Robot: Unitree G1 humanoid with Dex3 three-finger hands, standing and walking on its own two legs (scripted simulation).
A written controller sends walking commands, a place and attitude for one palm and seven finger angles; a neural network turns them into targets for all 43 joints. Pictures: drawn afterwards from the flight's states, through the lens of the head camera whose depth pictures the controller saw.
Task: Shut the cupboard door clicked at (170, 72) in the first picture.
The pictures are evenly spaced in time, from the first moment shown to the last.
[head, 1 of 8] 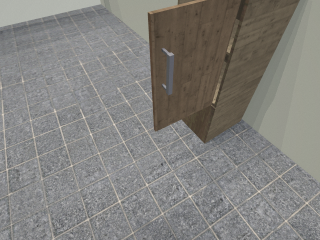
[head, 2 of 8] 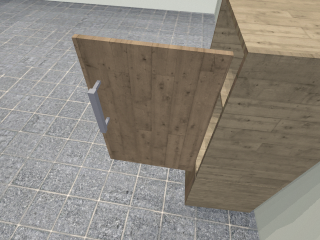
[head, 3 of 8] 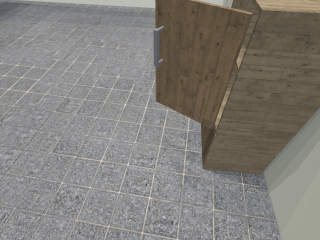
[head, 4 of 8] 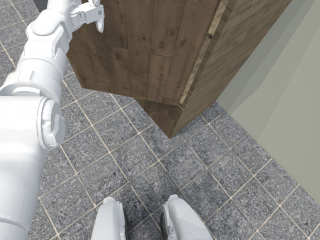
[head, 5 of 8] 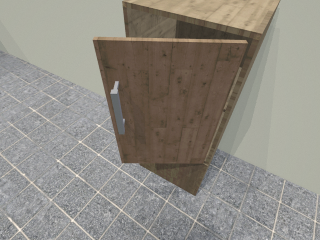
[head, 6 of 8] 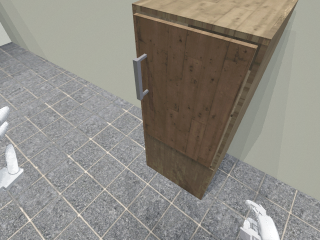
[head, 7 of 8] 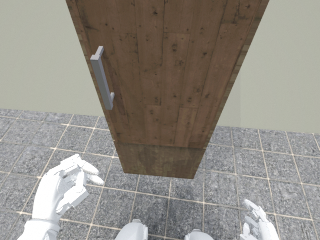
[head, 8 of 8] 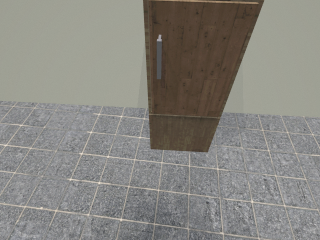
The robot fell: no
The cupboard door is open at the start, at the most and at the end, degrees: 87 87 0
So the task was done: yes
